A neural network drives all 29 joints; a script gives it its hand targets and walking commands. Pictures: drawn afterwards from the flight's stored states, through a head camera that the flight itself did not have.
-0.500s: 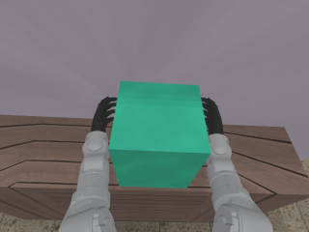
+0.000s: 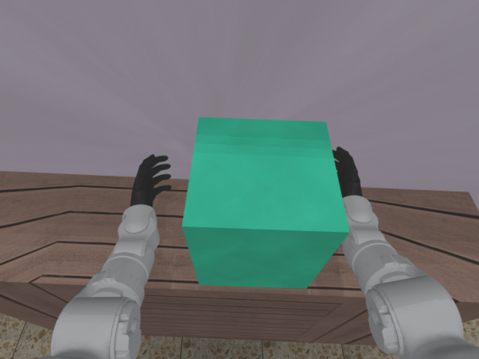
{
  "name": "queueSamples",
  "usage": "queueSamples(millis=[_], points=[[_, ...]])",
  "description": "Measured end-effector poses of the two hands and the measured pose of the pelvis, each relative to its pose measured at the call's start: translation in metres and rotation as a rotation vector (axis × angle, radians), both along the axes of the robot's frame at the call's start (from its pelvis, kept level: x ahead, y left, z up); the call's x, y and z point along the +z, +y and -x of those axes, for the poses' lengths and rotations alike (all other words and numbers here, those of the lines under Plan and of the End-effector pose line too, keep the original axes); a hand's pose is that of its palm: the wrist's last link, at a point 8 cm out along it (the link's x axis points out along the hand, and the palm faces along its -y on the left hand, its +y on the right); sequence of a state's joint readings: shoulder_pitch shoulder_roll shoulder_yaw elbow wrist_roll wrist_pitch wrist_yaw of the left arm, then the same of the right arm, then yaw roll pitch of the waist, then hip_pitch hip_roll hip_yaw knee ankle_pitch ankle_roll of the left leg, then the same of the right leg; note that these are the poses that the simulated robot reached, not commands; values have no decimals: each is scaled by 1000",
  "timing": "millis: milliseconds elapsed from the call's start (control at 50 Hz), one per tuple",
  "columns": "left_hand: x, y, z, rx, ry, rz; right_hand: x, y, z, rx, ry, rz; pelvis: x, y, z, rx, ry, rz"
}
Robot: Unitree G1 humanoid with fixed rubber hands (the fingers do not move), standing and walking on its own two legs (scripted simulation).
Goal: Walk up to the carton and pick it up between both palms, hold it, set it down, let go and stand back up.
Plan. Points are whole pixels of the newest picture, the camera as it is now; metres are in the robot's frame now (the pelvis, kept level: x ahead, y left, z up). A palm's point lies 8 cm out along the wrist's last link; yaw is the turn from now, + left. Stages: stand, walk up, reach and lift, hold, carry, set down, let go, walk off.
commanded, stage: set down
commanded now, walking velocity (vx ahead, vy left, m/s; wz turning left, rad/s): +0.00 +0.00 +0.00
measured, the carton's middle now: (257, 210) +0.38 +0.04 +0.01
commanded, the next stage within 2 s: none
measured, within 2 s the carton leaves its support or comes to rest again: neither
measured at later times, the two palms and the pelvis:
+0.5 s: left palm (126, 156) +0.37 +0.24 +0.13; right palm (387, 155) +0.42 -0.14 +0.14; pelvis -0.03 -0.02 +0.01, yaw +1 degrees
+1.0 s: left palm (104, 131) +0.36 +0.26 +0.18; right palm (415, 138) +0.42 -0.16 +0.18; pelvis -0.01 -0.02 +0.01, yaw +2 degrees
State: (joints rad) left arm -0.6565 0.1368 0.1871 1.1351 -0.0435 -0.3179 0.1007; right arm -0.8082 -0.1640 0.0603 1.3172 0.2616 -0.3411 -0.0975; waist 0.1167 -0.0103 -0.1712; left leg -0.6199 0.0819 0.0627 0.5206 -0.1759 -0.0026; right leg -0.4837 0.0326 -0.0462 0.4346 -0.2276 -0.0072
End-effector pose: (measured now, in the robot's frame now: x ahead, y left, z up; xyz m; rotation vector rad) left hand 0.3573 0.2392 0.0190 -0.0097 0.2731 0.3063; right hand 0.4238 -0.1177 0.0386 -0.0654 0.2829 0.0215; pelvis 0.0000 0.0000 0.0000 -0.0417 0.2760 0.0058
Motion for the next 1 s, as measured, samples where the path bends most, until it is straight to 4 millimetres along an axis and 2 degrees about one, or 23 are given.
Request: queueSamples(millis=[100,240,320,420,620,840,920,1000], points=[[15,12,2,-4,-31,-13,15,-18,-4,-15,-37,-11,-2,0,6,10,8,3],[58,9,-6,-51,-80,-6,59,-39,-6,3,-75,-16,0,-6,18,6,-25,-7],[77,4,-9,-72,-64,12,78,-41,-2,17,-47,-9,2,-11,24,-1,-62,-19],[95,1,-10,-69,-54,16,95,-33,1,37,-29,-16,4,-16,27,3,-98,-27],[126,12,-12,-39,-30,-6,116,-20,-6,22,-22,-47,8,-18,24,25,-149,-26],[163,13,-16,-58,-26,-18,145,-36,-11,-3,-46,-65,12,-17,17,31,-201,-26],[168,15,-13,-55,-22,-14,150,-41,-7,7,-44,-60,13,-17,15,26,-222,-29],[162,17,-6,-53,-4,-10,146,-44,1,16,-36,-57,14,-17,13,26,-246,-33]])
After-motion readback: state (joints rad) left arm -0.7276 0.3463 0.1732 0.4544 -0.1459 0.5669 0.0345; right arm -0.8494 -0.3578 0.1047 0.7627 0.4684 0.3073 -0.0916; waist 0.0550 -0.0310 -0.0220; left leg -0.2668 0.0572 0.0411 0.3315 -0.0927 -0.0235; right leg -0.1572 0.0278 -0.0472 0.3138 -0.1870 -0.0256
